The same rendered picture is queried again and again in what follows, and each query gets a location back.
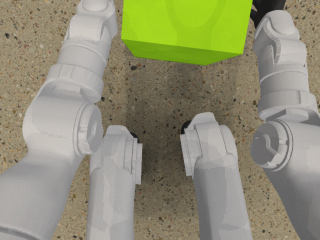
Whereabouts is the robot right hand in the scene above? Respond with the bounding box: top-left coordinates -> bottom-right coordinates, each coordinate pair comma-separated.
249,0 -> 286,29

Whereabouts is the left robot foot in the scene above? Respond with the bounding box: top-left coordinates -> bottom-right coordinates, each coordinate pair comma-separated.
130,132 -> 139,144

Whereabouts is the right robot forearm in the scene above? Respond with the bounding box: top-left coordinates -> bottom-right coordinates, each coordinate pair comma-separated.
252,10 -> 320,127

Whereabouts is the robot right upper arm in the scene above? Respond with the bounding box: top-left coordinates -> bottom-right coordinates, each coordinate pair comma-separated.
249,119 -> 320,240

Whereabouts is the carton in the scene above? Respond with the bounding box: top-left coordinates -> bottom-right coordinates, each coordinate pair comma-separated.
121,0 -> 253,66

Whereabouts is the robot left upper arm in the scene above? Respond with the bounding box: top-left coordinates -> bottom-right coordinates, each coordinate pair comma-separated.
0,95 -> 104,240

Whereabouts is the robot right thigh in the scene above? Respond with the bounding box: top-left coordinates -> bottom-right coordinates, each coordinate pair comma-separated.
180,121 -> 253,240

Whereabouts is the left robot forearm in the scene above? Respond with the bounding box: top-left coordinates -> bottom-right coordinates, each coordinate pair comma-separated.
22,0 -> 118,141

